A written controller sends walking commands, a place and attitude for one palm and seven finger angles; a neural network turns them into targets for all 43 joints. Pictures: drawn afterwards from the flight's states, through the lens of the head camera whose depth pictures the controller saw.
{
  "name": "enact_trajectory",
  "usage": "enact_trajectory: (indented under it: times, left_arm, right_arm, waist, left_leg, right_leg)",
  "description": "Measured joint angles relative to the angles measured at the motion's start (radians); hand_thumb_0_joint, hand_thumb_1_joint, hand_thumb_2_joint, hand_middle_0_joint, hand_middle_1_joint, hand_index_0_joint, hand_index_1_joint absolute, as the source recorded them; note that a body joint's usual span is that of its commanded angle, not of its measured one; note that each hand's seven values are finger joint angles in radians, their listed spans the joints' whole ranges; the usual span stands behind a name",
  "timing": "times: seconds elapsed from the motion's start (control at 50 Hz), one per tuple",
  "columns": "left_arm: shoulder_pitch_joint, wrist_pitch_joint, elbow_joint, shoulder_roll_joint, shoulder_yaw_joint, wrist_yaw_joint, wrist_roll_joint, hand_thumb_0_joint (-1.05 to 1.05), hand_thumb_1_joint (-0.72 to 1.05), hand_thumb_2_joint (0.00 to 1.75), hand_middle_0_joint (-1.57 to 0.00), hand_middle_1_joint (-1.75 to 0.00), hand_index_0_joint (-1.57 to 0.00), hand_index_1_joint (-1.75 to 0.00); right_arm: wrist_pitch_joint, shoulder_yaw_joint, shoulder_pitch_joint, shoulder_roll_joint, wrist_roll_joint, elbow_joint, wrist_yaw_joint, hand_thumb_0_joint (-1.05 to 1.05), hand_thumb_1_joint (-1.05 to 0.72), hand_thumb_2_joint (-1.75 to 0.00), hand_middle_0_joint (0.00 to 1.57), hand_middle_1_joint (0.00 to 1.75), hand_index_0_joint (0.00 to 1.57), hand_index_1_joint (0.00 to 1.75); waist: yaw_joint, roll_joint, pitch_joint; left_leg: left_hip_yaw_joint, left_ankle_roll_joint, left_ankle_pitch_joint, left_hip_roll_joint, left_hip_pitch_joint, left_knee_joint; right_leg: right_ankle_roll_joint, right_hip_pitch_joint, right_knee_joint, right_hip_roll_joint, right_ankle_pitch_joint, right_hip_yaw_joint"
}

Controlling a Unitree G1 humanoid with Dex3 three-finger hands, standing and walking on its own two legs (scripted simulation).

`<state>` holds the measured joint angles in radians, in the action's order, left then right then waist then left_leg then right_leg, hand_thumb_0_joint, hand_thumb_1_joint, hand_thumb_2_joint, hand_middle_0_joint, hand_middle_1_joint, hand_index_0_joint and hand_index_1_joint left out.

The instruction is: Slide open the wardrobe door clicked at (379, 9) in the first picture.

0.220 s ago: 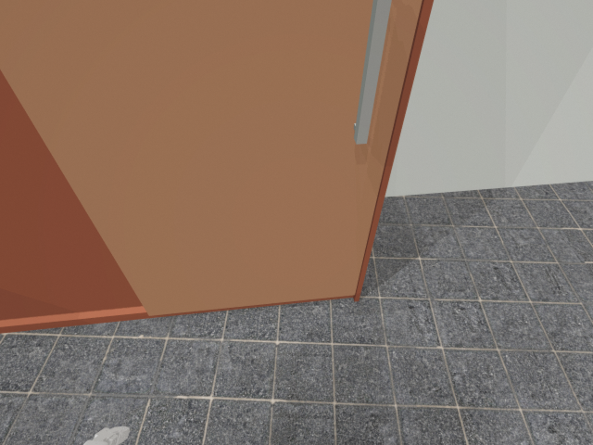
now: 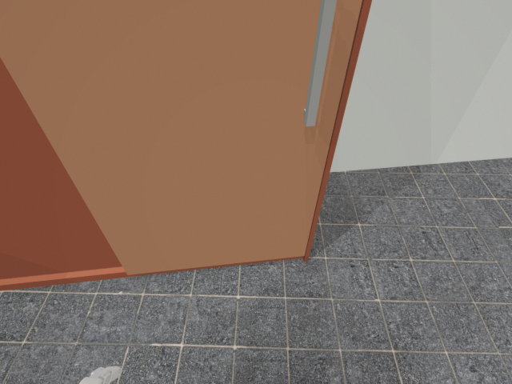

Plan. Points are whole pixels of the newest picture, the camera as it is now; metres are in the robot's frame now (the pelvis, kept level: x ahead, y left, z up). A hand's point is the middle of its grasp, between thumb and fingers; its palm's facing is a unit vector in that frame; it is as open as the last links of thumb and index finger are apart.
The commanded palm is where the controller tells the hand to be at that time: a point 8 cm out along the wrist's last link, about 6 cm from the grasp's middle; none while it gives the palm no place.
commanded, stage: stand and wait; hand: right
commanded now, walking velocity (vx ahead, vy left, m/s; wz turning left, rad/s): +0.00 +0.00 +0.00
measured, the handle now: (316, 59) +0.76 -0.10 +0.18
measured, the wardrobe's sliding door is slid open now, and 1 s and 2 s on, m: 0.00 0.00 0.00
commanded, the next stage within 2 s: look at it before walking up in 0.60 s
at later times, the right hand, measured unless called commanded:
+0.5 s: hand out of the picture +0.06 -0.23 -0.15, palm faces -0.02 +0.94 -0.34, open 7.3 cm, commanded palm none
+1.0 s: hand out of the picture +0.08 -0.23 -0.15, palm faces -0.02 +0.94 -0.33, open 7.3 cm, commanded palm none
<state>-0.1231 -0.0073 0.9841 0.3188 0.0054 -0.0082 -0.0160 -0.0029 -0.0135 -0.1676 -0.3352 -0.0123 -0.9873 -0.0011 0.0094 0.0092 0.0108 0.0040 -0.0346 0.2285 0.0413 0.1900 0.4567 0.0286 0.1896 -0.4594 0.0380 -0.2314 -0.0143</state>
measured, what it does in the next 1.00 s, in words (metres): stands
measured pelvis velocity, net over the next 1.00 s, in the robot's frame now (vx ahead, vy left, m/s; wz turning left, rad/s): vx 0.00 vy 0.02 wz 0.00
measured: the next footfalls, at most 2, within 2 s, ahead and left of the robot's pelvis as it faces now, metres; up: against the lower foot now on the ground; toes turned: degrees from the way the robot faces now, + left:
none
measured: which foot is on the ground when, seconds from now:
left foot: down 0.00-1.00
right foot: down 0.00-1.00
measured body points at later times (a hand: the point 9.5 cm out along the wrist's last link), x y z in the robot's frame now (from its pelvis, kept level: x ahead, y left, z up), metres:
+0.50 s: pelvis -0.01 +0.02 +0.00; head +0.00 +0.02 +0.45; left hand +0.06 +0.32 -0.13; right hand +0.07 -0.28 -0.13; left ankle +0.01 +0.14 -0.74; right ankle +0.01 -0.10 -0.74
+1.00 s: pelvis +0.00 +0.02 +0.01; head +0.01 +0.02 +0.46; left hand +0.08 +0.31 -0.12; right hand +0.08 -0.28 -0.13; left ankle +0.01 +0.14 -0.74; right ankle +0.01 -0.10 -0.74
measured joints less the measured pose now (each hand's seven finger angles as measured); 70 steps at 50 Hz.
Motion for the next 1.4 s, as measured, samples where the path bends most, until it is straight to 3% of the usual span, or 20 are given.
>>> enact_trajectory:
  times: [0.62,1.4]
  left_arm:
    - [-0.023,0.004,0.115,0.018,-0.005,0.004,0.005,0.01,0.90,0.89,-0.20,-0.30,-0.21,-0.30]
    - [0.003,-0.001,0.118,0.012,0.001,0.010,0.008,0.01,0.90,0.89,-0.20,-0.30,-0.21,-0.30]
  right_arm:
    - [0.012,0.008,0.021,-0.009,0.005,-0.074,-0.003,0.01,-0.91,-0.89,0.20,0.30,0.21,0.30]
    - [0.010,0.009,0.017,-0.006,0.004,-0.089,-0.003,0.00,-0.91,-0.89,0.20,0.30,0.21,0.30]
  waist:
    - [-0.014,-0.004,0.025]
    - [0.000,-0.003,0.031]
  left_leg:
    - [-0.014,0.028,-0.041,-0.028,-0.020,-0.065]
    - [-0.015,0.026,-0.046,-0.027,-0.063,-0.112]
  right_leg:
    - [-0.031,-0.020,0.067,-0.029,0.043,-0.014]
    - [-0.030,-0.064,0.116,-0.029,0.049,-0.015]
